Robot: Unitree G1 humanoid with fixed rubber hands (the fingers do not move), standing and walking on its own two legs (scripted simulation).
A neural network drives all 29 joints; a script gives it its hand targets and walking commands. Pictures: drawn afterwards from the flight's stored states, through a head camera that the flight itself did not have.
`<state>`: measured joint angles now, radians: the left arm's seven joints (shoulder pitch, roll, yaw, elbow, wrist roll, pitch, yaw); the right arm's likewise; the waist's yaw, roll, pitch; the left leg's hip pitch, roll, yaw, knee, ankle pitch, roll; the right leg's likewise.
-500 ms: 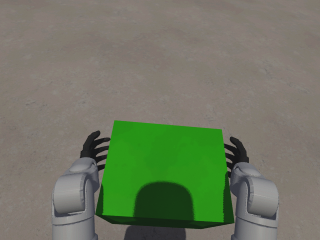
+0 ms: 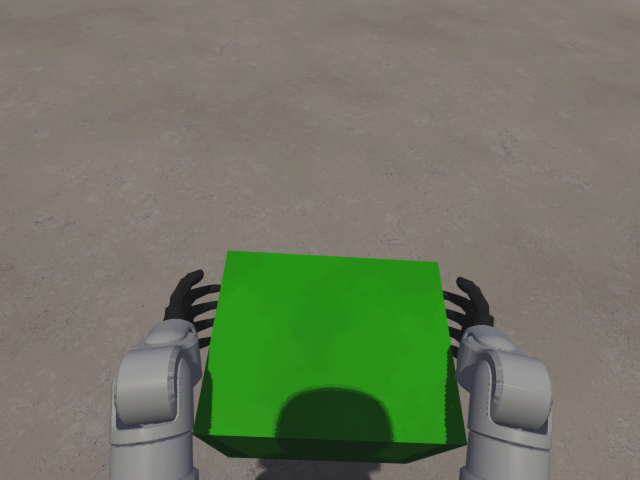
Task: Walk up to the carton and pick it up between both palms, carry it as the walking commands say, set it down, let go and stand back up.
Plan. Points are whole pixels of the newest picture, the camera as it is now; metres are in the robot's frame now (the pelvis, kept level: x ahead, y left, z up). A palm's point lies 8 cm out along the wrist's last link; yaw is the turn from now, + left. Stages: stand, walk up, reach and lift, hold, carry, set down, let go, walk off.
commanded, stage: carry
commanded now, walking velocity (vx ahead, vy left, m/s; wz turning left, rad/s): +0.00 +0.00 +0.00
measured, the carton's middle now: (325, 367) +0.27 +0.00 +0.00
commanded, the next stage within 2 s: none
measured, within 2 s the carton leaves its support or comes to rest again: neither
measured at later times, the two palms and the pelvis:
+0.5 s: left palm (176, 343) +0.24 +0.16 +0.09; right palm (477, 349) +0.25 -0.17 +0.09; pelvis -0.02 +0.00 +0.00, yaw +0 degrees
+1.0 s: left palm (162, 331) +0.27 +0.19 +0.07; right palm (445, 329) +0.28 -0.14 +0.08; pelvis +0.00 +0.02 +0.00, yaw +1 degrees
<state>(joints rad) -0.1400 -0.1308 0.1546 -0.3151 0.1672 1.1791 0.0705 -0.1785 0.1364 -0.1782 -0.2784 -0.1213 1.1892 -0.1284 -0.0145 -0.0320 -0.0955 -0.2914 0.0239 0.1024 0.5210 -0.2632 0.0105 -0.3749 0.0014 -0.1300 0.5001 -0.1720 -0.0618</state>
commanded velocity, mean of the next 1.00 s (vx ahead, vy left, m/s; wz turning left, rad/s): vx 0.00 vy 0.00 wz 0.00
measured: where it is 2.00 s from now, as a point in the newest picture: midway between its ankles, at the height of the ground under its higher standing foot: outside the picture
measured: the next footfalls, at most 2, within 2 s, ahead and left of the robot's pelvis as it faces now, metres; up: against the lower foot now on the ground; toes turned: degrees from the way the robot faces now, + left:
none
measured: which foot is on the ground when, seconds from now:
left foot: down 0.00-1.00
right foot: down 0.00-1.00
